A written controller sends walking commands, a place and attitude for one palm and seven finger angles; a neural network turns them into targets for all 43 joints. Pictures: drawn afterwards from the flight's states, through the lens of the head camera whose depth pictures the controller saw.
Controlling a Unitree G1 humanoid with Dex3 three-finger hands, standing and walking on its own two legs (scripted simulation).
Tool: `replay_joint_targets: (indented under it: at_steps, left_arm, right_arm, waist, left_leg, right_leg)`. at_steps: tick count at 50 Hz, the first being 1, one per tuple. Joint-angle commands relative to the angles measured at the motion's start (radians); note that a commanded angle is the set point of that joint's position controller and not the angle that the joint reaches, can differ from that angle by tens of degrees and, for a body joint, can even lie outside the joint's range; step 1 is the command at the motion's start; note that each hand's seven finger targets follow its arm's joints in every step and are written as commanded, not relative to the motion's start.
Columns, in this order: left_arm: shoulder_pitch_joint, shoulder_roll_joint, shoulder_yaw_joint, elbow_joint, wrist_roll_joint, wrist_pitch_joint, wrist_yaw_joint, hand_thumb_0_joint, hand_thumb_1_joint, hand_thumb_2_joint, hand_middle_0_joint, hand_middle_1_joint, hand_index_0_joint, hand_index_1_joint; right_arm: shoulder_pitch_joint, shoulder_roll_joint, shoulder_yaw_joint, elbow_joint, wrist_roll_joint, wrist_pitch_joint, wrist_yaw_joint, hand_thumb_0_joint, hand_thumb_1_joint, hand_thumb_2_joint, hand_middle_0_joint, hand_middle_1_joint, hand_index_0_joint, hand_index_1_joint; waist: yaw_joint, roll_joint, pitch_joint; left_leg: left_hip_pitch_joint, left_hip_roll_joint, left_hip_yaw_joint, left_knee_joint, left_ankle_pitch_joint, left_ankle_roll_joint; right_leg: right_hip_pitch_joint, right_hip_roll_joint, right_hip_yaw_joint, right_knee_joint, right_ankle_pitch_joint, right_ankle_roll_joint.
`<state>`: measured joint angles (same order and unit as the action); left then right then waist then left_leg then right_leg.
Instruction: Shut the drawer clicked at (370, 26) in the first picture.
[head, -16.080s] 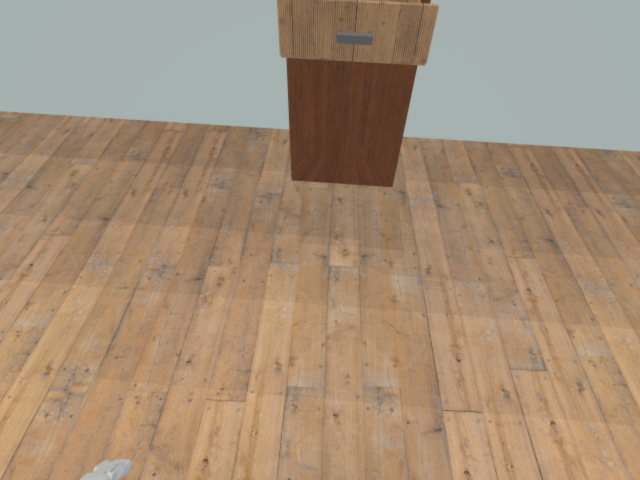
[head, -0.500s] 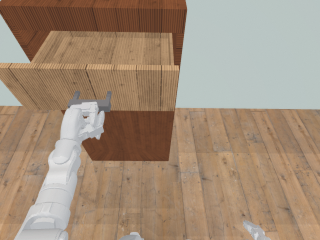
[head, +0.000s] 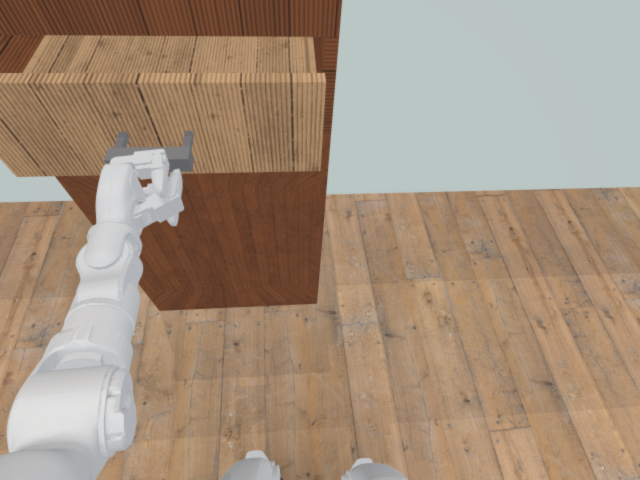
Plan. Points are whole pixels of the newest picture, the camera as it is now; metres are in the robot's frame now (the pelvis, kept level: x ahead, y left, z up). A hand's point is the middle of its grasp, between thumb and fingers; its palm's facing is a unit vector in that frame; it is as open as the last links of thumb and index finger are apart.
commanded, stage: push the drawer shut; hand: left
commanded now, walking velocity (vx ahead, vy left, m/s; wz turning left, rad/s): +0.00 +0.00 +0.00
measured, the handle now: (153, 148) +0.53 +0.20 +0.09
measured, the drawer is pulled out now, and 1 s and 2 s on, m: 0.10 0.00 0.00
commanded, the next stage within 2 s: pull the fist back off the drawer in 1.14 s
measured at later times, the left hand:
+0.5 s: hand (177, 161) +0.51 +0.17 +0.08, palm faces +0.02 -1.00 -0.03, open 3.4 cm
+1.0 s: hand (178, 138) +0.55 +0.18 +0.08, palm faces +0.03 -1.00 -0.04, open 3.4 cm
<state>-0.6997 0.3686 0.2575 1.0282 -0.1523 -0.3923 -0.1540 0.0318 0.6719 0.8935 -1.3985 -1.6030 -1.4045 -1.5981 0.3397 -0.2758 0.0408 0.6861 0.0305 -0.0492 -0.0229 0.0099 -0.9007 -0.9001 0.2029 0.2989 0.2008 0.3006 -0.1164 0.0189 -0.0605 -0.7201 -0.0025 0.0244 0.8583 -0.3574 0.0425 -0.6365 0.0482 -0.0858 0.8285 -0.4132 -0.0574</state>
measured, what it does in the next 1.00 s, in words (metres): stands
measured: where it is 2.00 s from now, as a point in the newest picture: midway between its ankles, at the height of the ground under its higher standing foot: outside the picture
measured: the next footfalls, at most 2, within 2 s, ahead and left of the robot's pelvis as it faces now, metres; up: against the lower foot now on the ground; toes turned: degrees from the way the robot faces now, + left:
none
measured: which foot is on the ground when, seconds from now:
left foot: down 0.00-1.00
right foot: down 0.00-1.00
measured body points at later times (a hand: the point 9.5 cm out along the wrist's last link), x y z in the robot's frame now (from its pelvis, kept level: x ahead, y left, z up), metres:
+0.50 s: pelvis +0.01 +0.00 -0.01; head +0.11 +0.01 +0.43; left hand +0.50 +0.23 +0.08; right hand +0.00 -0.26 -0.12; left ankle +0.04 +0.09 -0.70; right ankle +0.00 -0.08 -0.70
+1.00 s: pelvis +0.00 +0.02 -0.02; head +0.14 +0.04 +0.41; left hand +0.55 +0.23 +0.08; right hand -0.05 -0.24 -0.12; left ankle +0.04 +0.09 -0.70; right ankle +0.00 -0.08 -0.70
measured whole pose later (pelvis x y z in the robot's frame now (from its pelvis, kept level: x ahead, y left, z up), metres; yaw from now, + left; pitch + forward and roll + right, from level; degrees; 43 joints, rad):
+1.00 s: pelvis +0.00 +0.02 -0.02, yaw -1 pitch +22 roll -4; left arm -1.10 0.56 0.36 1.35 -0.01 -0.37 -0.12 0.07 0.57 0.90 -1.40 -1.60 -1.41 -1.60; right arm 0.46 -0.28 0.06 0.68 -0.03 0.00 0.01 0.01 -0.90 -0.90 0.20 0.30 0.20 0.30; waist -0.23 0.04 -0.09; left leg -0.96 0.01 0.01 0.97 -0.39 0.06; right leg -0.85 0.06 -0.11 0.89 -0.42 -0.04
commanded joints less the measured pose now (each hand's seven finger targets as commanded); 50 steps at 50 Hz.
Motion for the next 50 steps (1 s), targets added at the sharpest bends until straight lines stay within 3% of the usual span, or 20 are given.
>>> replay_joint_targets:
  at_steps: [1, 2, 4, 8, 11, 13, 15, 18, 21, 22, 24, 25, 28, 34, 36, 38, 41, 45, 47, 50]
  left_arm:
    - [-0.611, 0.263, 0.07, -0.202, -0.014, -0.074, 0.022, 0.0, 0.9, 0.9, -1.4, -1.6, -1.4, -1.6]
    - [-0.621, 0.271, 0.081, -0.199, -0.012, -0.074, 0.024, 0.0, 0.9, 0.9, -1.4, -1.6, -1.4, -1.6]
    - [-0.633, 0.299, 0.101, -0.179, -0.01, -0.071, 0.022, 0.0, 0.9, 0.9, -1.4, -1.6, -1.4, -1.6]
    - [-0.663, 0.336, 0.134, -0.191, -0.002, -0.078, 0.018, 0.0, 0.9, 0.9, -1.4, -1.6, -1.4, -1.6]
    - [-0.674, 0.338, 0.131, -0.137, 0.005, -0.069, 0.014, 0.0, 0.9, 0.9, -1.4, -1.6, -1.4, -1.6]
    - [-0.685, 0.363, 0.146, -0.13, 0.012, -0.068, 0.015, 0.0, 0.9, 0.9, -1.4, -1.6, -1.4, -1.6]
    - [-0.717, 0.371, 0.143, -0.124, 0.016, -0.066, 0.015, 0.0, 0.9, 0.9, -1.4, -1.6, -1.4, -1.6]
    - [-0.731, 0.406, 0.169, -0.118, 0.023, -0.069, 0.019, 0.0, 0.9, 0.9, -1.4, -1.6, -1.4, -1.6]
    - [-0.774, 0.363, 0.136, -0.123, 0.028, -0.074, 0.019, 0.0, 0.9, 0.9, -1.4, -1.6, -1.4, -1.6]
    - [-0.767, 0.375, 0.152, -0.113, 0.033, -0.075, 0.023, 0.0, 0.9, 0.9, -1.4, -1.6, -1.4, -1.6]
    - [-0.776, 0.386, 0.155, -0.078, 0.037, -0.067, 0.032, 0.0, 0.9, 0.9, -1.4, -1.6, -1.4, -1.6]
    - [-0.803, 0.362, 0.13, -0.067, 0.037, -0.061, 0.032, 0.0, 0.9, 0.9, -1.4, -1.6, -1.4, -1.6]
    - [-0.831, 0.419, 0.161, -0.041, 0.053, -0.057, 0.04, 0.0, 0.9, 0.9, -1.4, -1.6, -1.4, -1.6]
    - [-0.929, 0.386, 0.123, -0.032, 0.071, -0.062, 0.052, 0.0, 0.9, 0.9, -1.4, -1.6, -1.4, -1.6]
    - [-0.938, 0.435, 0.156, -0.005, 0.075, -0.061, 0.062, 0.0, 0.9, 0.9, -1.4, -1.6, -1.4, -1.6]
    - [-0.973, 0.415, 0.135, -0.01, 0.084, -0.061, 0.064, 0.0, 0.9, 0.9, -1.4, -1.6, -1.4, -1.6]
    - [-0.995, 0.423, 0.133, 0.025, 0.097, -0.053, 0.073, 0.0, 0.9, 0.9, -1.4, -1.6, -1.4, -1.6]
    - [-1.048, 0.446, 0.132, 0.028, 0.117, -0.046, 0.085, 0.0, 0.9, 0.9, -1.4, -1.6, -1.4, -1.6]
    - [-1.06, 0.462, 0.151, 0.038, 0.12, -0.046, 0.087, 0.0, 0.9, 0.9, -1.4, -1.6, -1.4, -1.6]
    - [-1.101, 0.431, 0.114, 0.037, 0.115, -0.038, 0.089, 0.0, 0.9, 0.9, -1.4, -1.6, -1.4, -1.6]
  right_arm:
    - [0.092, -0.163, -0.056, -0.074, 0.003, -0.022, -0.008, 0.0, -0.9, -0.9, 0.2, 0.3, 0.2, 0.3]
    - [0.098, -0.164, -0.057, -0.073, 0.001, -0.021, -0.005, 0.0, -0.9, -0.9, 0.2, 0.3, 0.2, 0.3]
    - [0.113, -0.168, -0.06, -0.072, 0.0, -0.015, -0.004, 0.0, -0.9, -0.9, 0.2, 0.3, 0.2, 0.3]
    - [0.139, -0.169, -0.065, -0.072, -0.007, -0.006, 0.003, 0.0, -0.9, -0.9, 0.2, 0.3, 0.2, 0.3]
    - [0.152, -0.169, -0.063, -0.067, -0.008, 0.003, 0.005, 0.0, -0.9, -0.9, 0.2, 0.3, 0.2, 0.3]
    - [0.159, -0.172, -0.064, -0.068, -0.008, 0.008, 0.007, 0.0, -0.9, -0.9, 0.2, 0.3, 0.2, 0.3]
    - [0.167, -0.174, -0.063, -0.068, -0.01, 0.011, 0.008, 0.0, -0.9, -0.9, 0.2, 0.3, 0.2, 0.3]
    - [0.182, -0.177, -0.065, -0.069, -0.013, 0.016, 0.01, 0.0, -0.9, -0.9, 0.2, 0.3, 0.2, 0.3]
    - [0.195, -0.174, -0.066, -0.066, -0.018, 0.02, 0.015, 0.0, -0.9, -0.9, 0.2, 0.3, 0.2, 0.3]
    - [0.201, -0.177, -0.068, -0.063, -0.02, 0.023, 0.017, 0.0, -0.9, -0.9, 0.2, 0.3, 0.2, 0.3]
    - [0.206, -0.183, -0.067, -0.058, -0.02, 0.028, 0.017, 0.0, -0.9, -0.9, 0.2, 0.3, 0.2, 0.3]
    - [0.206, -0.182, -0.065, -0.056, -0.021, 0.027, 0.019, 0.0, -0.9, -0.9, 0.2, 0.3, 0.2, 0.3]
    - [0.223, -0.19, -0.063, -0.056, -0.024, 0.031, 0.015, 0.0, -0.9, -0.9, 0.2, 0.3, 0.2, 0.3]
    - [0.246, -0.194, -0.06, -0.045, -0.037, 0.027, 0.018, 0.0, -0.9, -0.9, 0.2, 0.3, 0.2, 0.3]
    - [0.261, -0.201, -0.057, -0.041, -0.042, 0.028, 0.018, 0.0, -0.9, -0.9, 0.2, 0.3, 0.2, 0.3]
    - [0.267, -0.201, -0.057, -0.041, -0.046, 0.029, 0.021, 0.0, -0.9, -0.9, 0.2, 0.3, 0.2, 0.3]
    - [0.282, -0.205, -0.055, -0.038, -0.05, 0.034, 0.022, 0.0, -0.9, -0.9, 0.2, 0.3, 0.2, 0.3]
    - [0.302, -0.209, -0.052, -0.034, -0.058, 0.038, 0.024, 0.0, -0.9, -0.9, 0.2, 0.3, 0.2, 0.3]
    - [0.316, -0.214, -0.054, -0.032, -0.058, 0.041, 0.023, 0.0, -0.9, -0.9, 0.2, 0.3, 0.2, 0.3]
    - [0.322, -0.214, -0.051, -0.022, -0.059, 0.036, 0.022, 0.0, -0.9, -0.9, 0.2, 0.3, 0.2, 0.3]
  waist:
    - [-0.053, 0.039, -0.365]
    - [-0.05, 0.055, -0.377]
    - [-0.056, 0.031, -0.394]
    - [-0.052, 0.076, -0.464]
    - [-0.069, 0.041, -0.415]
    - [-0.063, 0.073, -0.417]
    - [-0.076, 0.079, -0.415]
    - [-0.076, 0.074, -0.437]
    - [-0.088, 0.111, -0.461]
    - [-0.084, 0.119, -0.473]
    - [-0.098, 0.094, -0.443]
    - [-0.115, 0.086, -0.42]
    - [-0.116, 0.078, -0.435]
    - [-0.143, 0.169, -0.473]
    - [-0.145, 0.134, -0.469]
    - [-0.154, 0.155, -0.488]
    - [-0.169, 0.144, -0.472]
    - [-0.182, 0.186, -0.491]
    - [-0.185, 0.168, -0.494]
    - [-0.204, 0.177, -0.47]
  left_leg:
    - [0.235, 0.004, -0.078, -0.083, 0.109, 0.006]
    - [0.241, 0.004, -0.078, -0.081, 0.12, 0.005]
    - [0.22, 0.005, -0.074, -0.07, 0.127, 0.007]
    - [0.257, 0.006, -0.073, -0.052, 0.193, 0.007]
    - [0.208, 0.007, -0.069, -0.044, 0.176, 0.012]
    - [0.199, 0.007, -0.066, -0.043, 0.173, 0.009]
    - [0.191, 0.008, -0.066, -0.038, 0.168, 0.011]
    - [0.188, 0.009, -0.067, -0.03, 0.191, 0.012]
    - [0.241, 0.012, -0.08, -0.024, 0.224, 0.01]
    - [0.263, 0.015, -0.084, -0.023, 0.234, 0.007]
    - [0.241, 0.019, -0.085, -0.019, 0.216, 0.009]
    - [0.224, 0.017, -0.084, -0.021, 0.186, 0.011]
    - [0.193, 0.017, -0.084, -0.014, 0.178, 0.014]
    - [0.289, 0.029, -0.117, -0.002, 0.21, 0.004]
    - [0.26, 0.029, -0.121, 0.002, 0.211, 0.007]
    - [0.279, 0.03, -0.127, 0.004, 0.214, 0.004]
    - [0.258, 0.032, -0.132, 0.011, 0.203, 0.007]
    - [0.272, 0.035, -0.138, 0.02, 0.221, 0.004]
    - [0.274, 0.038, -0.146, 0.022, 0.222, 0.004]
    - [0.264, 0.042, -0.15, 0.013, 0.173, 0.005]
  right_leg:
    - [0.05, -0.015, 0.119, -0.137, 0.18, 0.044]
    - [0.046, -0.015, 0.117, -0.133, 0.188, 0.044]
    - [0.059, -0.014, 0.123, -0.131, 0.199, 0.047]
    - [0.069, -0.01, 0.122, -0.115, 0.259, 0.046]
    - [0.06, -0.007, 0.127, -0.121, 0.251, 0.048]
    - [0.056, -0.007, 0.129, -0.118, 0.246, 0.046]
    - [0.043, -0.007, 0.132, -0.119, 0.241, 0.048]
    - [0.051, -0.006, 0.129, -0.11, 0.262, 0.049]
    - [0.01, 0.0, 0.114, -0.099, 0.269, 0.044]
    - [-0.01, 0.002, 0.107, -0.097, 0.263, 0.043]
    - [-0.033, 0.004, 0.106, -0.101, 0.241, 0.045]
    - [-0.047, 0.005, 0.108, -0.109, 0.216, 0.049]
    - [-0.039, 0.005, 0.111, -0.102, 0.209, 0.049]
    - [-0.16, 0.01, 0.082, -0.084, 0.173, 0.041]
    - [-0.147, 0.013, 0.081, -0.08, 0.174, 0.041]
    - [-0.167, 0.014, 0.076, -0.078, 0.167, 0.041]
    - [-0.189, 0.015, 0.074, -0.076, 0.153, 0.041]
    - [-0.216, 0.016, 0.068, -0.069, 0.153, 0.04]
    - [-0.229, 0.019, 0.066, -0.068, 0.149, 0.041]
    - [-0.246, 0.018, 0.063, -0.077, 0.116, 0.042]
